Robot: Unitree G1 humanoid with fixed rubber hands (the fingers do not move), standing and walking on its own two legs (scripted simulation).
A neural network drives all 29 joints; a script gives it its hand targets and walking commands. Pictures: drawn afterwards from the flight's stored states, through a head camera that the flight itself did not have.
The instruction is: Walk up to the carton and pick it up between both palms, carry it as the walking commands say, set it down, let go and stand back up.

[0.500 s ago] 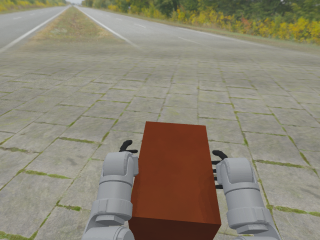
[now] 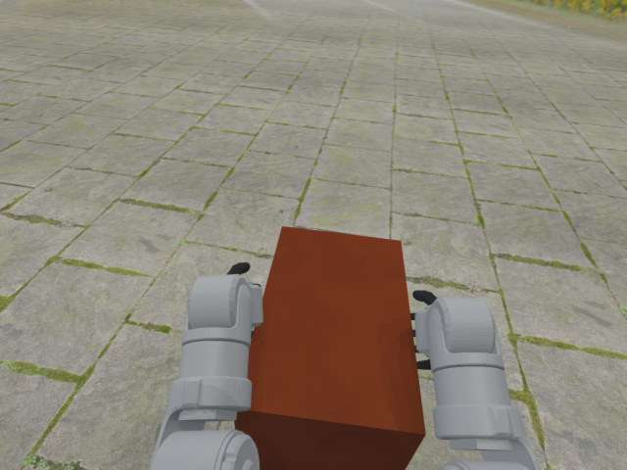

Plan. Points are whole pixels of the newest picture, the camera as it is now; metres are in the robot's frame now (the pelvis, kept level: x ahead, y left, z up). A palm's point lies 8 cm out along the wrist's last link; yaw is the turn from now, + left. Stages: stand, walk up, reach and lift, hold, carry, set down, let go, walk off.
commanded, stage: carry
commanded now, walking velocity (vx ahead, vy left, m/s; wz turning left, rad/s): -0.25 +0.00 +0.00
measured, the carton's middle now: (328, 352) +0.30 +0.02 +0.01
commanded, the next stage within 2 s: none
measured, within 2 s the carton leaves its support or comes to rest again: neither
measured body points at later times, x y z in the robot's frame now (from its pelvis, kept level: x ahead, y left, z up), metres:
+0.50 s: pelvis -0.13 +0.02 +0.00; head -0.14 +0.04 +0.45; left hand +0.20 +0.16 +0.09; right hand +0.18 -0.10 +0.08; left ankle -0.02 +0.14 -0.71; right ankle -0.08 -0.12 -0.69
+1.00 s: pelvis -0.29 +0.04 +0.00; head -0.28 +0.06 +0.45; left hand +0.04 +0.19 +0.08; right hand +0.03 -0.08 +0.07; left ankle -0.21 +0.16 -0.71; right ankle -0.20 -0.11 -0.68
